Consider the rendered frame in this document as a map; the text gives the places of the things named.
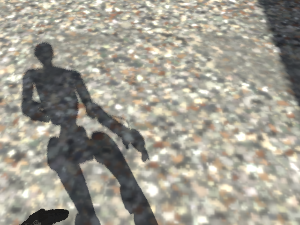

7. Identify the left robot hand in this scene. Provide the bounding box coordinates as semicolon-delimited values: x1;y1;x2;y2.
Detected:
19;208;69;225

